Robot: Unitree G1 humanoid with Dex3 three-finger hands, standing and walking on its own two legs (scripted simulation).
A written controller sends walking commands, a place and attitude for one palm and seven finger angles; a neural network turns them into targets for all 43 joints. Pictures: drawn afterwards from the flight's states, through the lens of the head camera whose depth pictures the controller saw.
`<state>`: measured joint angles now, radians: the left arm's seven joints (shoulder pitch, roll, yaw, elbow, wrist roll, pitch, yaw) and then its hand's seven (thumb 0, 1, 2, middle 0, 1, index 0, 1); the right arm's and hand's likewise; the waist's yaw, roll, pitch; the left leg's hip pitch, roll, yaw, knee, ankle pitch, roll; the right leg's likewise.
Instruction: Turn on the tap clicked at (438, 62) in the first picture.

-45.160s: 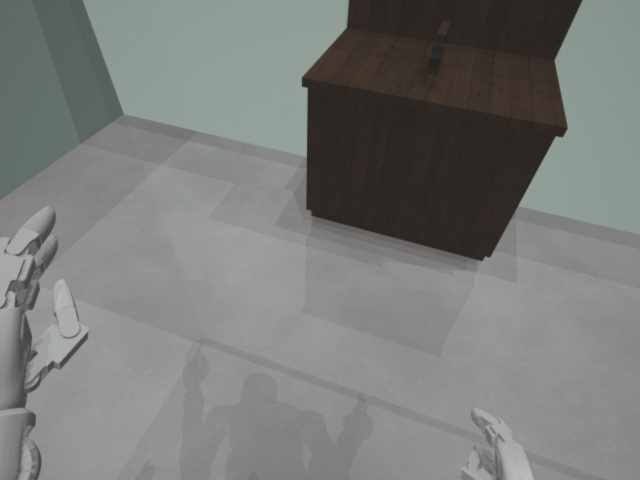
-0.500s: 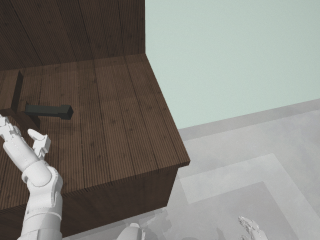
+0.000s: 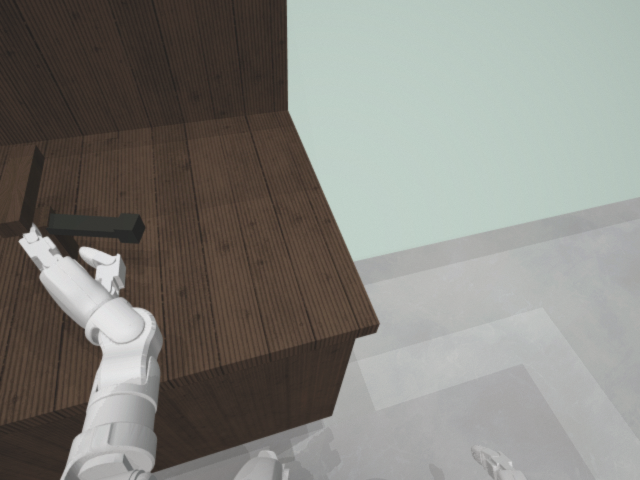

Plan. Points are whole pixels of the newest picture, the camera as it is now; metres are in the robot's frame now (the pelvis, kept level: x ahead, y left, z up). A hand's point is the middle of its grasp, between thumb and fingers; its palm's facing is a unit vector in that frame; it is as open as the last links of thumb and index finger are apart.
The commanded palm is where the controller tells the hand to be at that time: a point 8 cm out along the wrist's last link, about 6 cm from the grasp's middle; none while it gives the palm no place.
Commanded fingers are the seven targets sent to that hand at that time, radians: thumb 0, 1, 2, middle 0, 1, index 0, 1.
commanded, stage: push the lever round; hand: left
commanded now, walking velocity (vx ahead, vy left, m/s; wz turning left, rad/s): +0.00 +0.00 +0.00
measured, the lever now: (129, 228) +0.41 +0.28 +0.06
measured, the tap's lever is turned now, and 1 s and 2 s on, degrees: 71 75 79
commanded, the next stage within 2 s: none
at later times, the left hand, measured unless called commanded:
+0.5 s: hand (137, 246) +0.39 +0.26 +0.05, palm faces +0.88 -0.47 -0.08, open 7.7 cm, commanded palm +0.35 +0.26 +0.06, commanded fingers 0.00 0.90 0.90 -0.15 -0.15 -0.15 -0.15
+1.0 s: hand (142, 241) +0.40 +0.26 +0.05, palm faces +0.89 -0.44 -0.08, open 7.6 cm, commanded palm +0.37 +0.26 +0.06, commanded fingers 0.00 0.90 0.90 -0.15 -0.15 -0.15 -0.15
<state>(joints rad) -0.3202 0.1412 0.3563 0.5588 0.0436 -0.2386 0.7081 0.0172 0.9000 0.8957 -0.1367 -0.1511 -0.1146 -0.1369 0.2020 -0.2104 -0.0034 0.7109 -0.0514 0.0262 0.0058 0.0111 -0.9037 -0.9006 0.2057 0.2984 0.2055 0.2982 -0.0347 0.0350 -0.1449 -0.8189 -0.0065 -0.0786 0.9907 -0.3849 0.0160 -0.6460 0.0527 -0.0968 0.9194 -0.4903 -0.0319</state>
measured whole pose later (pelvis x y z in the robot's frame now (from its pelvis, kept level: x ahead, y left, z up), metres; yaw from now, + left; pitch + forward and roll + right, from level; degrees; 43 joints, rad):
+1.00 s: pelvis -0.01 -0.02 +0.00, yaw +1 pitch +14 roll -3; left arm -0.58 0.17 0.48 0.90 0.13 -0.32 0.87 0.02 0.96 0.94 0.00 -0.08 -0.15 -0.15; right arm 0.23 -0.21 -0.02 0.77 -0.08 0.05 0.02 0.01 -0.91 -0.90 0.20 0.30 0.20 0.30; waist -0.08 0.03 -0.15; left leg -0.85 0.00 -0.10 0.98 -0.37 -0.01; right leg -0.69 0.06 -0.12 0.94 -0.49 -0.07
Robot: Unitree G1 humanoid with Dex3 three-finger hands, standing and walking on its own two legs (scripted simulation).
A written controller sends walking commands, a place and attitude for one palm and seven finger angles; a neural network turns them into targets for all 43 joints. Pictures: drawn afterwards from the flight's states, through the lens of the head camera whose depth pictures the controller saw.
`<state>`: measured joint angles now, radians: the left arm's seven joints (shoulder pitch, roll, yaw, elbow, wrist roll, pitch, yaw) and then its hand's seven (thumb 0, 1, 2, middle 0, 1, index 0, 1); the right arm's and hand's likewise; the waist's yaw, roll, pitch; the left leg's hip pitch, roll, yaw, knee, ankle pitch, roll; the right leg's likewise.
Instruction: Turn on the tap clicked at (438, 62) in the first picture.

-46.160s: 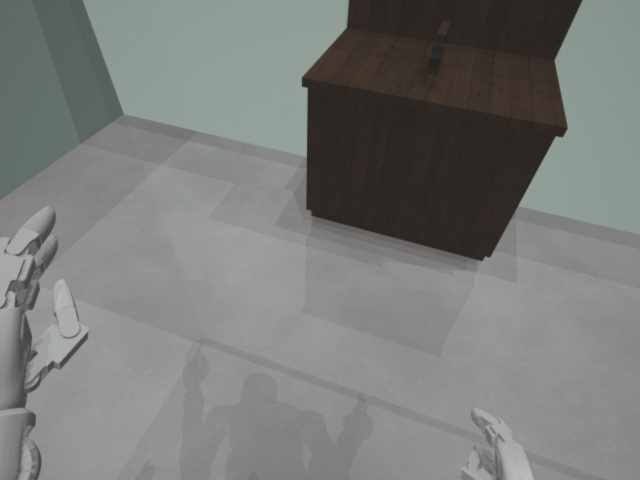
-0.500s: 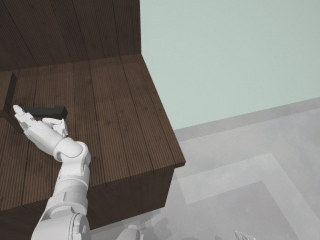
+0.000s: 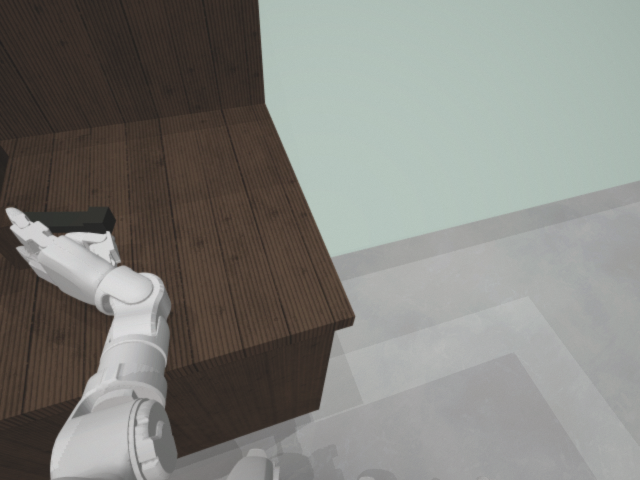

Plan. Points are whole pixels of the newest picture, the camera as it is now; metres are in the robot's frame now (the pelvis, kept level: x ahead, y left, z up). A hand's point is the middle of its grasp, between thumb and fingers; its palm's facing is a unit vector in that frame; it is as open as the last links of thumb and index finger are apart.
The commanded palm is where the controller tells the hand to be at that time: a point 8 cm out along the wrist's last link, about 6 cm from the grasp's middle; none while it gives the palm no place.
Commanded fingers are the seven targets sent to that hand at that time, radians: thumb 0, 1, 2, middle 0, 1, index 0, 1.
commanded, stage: push the lever round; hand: left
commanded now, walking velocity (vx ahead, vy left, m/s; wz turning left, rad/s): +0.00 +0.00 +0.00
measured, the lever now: (100, 221) +0.43 +0.29 +0.07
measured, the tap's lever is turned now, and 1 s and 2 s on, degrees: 75 79 80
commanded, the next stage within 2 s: none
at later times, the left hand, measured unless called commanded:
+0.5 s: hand (114, 235) +0.41 +0.27 +0.06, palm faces +0.90 -0.42 -0.09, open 7.5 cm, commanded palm +0.40 +0.28 +0.06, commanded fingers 0.00 0.90 0.90 -0.15 -0.15 -0.15 -0.15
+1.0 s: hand (115, 234) +0.42 +0.28 +0.06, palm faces +0.91 -0.41 -0.11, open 7.5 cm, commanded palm +0.41 +0.28 +0.06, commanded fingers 0.00 0.90 0.90 -0.15 -0.15 -0.15 -0.15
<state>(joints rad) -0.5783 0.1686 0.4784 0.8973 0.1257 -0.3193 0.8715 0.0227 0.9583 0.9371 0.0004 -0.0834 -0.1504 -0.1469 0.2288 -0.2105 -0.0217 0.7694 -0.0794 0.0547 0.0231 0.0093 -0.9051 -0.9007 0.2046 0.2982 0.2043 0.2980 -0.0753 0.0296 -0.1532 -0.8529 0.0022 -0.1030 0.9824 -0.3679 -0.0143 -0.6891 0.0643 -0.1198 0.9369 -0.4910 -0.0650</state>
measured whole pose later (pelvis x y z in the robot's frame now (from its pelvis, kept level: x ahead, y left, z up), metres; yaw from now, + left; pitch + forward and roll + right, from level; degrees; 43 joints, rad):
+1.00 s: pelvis +0.00 -0.03 +0.00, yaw +0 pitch +15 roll -2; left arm -0.65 0.28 0.54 1.03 0.10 -0.35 0.86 0.01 0.97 0.94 0.00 0.00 -0.15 -0.15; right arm 0.25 -0.23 0.01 0.77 -0.06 0.03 -0.01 0.01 -0.90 -0.90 0.21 0.30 0.21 0.30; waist -0.10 0.02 -0.15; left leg -0.88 0.02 -0.11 0.97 -0.36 -0.01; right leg -0.73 0.08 -0.13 0.95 -0.49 -0.10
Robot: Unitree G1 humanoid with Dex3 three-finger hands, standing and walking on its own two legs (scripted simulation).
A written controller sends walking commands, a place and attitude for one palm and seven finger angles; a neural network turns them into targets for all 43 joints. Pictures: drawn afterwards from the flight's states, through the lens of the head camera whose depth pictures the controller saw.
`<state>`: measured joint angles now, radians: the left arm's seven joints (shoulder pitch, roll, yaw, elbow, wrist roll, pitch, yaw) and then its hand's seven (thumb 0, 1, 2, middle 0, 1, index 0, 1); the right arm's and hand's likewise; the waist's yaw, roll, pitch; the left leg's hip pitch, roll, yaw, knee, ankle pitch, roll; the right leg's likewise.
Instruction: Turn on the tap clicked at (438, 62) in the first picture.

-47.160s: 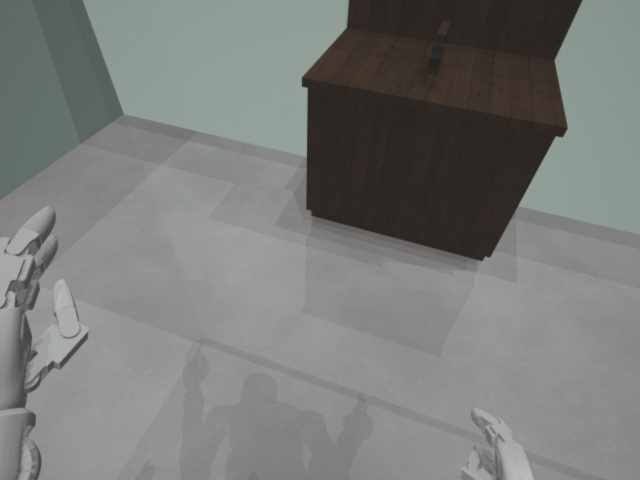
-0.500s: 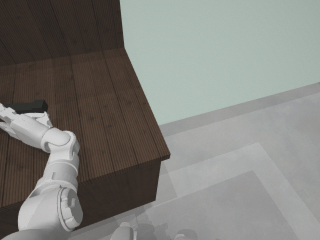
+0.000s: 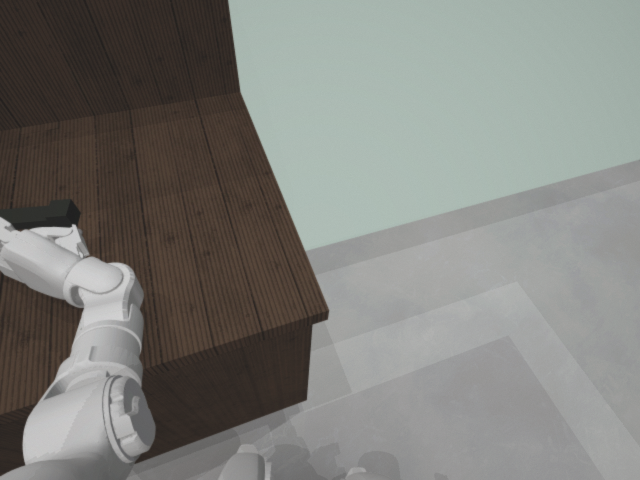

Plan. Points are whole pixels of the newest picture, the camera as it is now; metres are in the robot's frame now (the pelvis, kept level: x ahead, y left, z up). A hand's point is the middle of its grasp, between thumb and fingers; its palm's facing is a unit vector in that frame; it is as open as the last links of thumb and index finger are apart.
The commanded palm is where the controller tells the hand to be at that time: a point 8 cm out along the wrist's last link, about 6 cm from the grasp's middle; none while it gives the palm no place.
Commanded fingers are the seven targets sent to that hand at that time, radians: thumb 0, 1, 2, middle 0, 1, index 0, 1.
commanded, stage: push the lever round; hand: left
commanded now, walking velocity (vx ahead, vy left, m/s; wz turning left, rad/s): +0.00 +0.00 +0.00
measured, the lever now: (63, 215) +0.44 +0.32 +0.07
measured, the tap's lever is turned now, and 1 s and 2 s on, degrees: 79 80 81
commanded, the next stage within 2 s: none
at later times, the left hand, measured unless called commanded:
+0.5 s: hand (77, 232) +0.42 +0.30 +0.06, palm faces +0.90 -0.41 -0.11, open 7.6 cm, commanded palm +0.41 +0.31 +0.06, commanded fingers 0.00 0.90 0.90 -0.15 -0.15 -0.15 -0.15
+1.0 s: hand (77, 232) +0.42 +0.30 +0.06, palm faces +0.90 -0.42 -0.12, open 7.7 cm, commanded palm +0.42 +0.32 +0.06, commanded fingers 0.00 0.90 0.90 -0.15 -0.15 -0.15 -0.15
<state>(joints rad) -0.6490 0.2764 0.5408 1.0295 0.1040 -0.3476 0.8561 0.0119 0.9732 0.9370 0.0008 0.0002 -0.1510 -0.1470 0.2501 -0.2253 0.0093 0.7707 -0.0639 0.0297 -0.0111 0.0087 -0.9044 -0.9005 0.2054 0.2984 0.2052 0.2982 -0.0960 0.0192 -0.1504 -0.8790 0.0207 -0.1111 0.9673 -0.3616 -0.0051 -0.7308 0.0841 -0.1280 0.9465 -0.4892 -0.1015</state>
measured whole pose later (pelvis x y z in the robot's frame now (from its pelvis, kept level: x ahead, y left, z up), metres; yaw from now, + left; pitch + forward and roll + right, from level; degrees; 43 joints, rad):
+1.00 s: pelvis -0.01 -0.02 -0.01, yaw +0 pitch +16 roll -1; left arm -0.69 0.37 0.60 1.07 0.08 -0.29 0.77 0.02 0.93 0.91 0.00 0.00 -0.15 -0.15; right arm 0.28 -0.24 0.02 0.76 -0.06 0.01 -0.01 0.01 -0.90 -0.90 0.21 0.30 0.21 0.30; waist -0.11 0.03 -0.16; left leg -0.94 0.04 -0.13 1.00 -0.37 0.02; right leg -0.79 0.11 -0.15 0.99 -0.49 -0.13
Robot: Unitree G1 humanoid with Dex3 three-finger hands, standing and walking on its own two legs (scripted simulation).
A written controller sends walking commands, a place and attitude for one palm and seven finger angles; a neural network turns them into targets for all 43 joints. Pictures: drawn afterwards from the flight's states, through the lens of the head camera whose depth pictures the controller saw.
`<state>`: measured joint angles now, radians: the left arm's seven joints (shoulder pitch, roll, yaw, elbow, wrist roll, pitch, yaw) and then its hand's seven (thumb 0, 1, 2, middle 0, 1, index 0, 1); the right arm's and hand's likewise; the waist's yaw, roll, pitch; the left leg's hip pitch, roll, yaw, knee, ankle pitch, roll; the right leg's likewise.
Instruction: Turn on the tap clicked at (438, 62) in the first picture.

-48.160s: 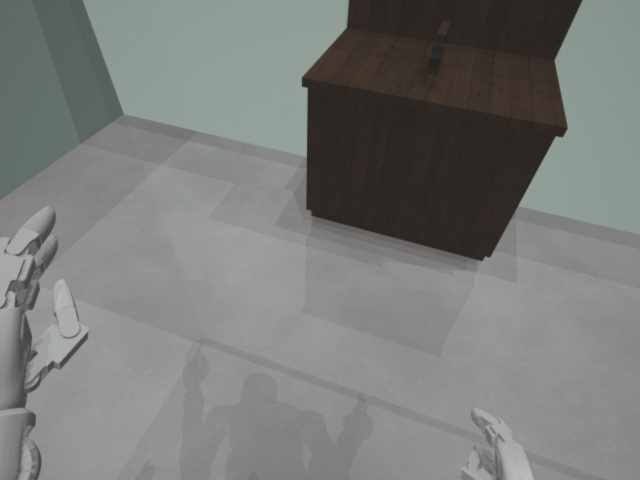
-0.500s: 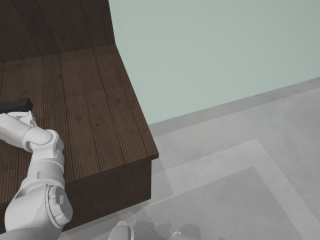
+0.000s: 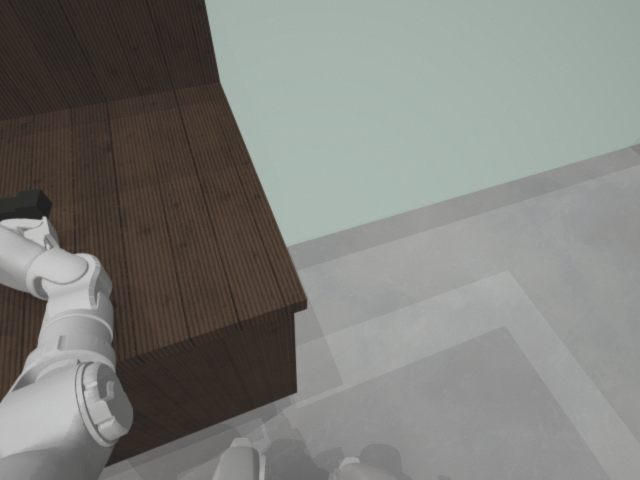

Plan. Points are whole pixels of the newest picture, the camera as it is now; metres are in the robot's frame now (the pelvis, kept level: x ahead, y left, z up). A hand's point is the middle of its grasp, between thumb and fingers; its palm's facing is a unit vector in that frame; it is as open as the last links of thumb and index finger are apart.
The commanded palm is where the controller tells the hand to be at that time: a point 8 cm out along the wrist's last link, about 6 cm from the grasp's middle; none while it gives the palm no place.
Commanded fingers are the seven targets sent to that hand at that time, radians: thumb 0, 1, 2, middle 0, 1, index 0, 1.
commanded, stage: push the lever round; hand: left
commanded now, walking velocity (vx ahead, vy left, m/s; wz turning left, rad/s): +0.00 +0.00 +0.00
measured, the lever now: (34, 205) +0.45 +0.35 +0.08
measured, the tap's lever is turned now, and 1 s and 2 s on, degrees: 80 81 82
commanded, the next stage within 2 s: none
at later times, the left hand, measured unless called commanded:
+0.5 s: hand (47, 225) +0.43 +0.33 +0.07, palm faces +0.90 -0.42 -0.14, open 7.7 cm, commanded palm +0.43 +0.35 +0.07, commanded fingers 0.00 0.90 0.90 -0.15 -0.15 -0.15 -0.15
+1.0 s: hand (47, 224) +0.43 +0.33 +0.07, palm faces +0.90 -0.41 -0.14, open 7.8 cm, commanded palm +0.43 +0.35 +0.07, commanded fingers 0.00 0.90 0.90 -0.15 -0.15 -0.15 -0.15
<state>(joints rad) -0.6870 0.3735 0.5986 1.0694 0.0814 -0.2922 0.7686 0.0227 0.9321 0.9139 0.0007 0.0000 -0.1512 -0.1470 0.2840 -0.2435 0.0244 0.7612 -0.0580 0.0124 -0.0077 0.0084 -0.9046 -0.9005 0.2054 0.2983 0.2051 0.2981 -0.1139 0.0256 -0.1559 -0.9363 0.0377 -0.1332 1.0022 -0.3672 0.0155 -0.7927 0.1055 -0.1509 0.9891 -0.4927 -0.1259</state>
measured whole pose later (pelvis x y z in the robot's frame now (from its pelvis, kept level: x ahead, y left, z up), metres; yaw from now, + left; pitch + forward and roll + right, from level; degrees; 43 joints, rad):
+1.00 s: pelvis +0.00 -0.02 -0.01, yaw +0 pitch +17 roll +0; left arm -0.70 0.44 0.64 1.07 0.06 -0.24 0.70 0.02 0.91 0.91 0.00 0.00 -0.15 -0.15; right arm 0.29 -0.27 0.03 0.77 -0.05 -0.01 -0.01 0.01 -0.90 -0.90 0.21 0.30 0.20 0.30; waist -0.11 0.02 -0.15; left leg -0.97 0.05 -0.14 1.03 -0.38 0.02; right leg -0.84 0.11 -0.16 1.04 -0.52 -0.14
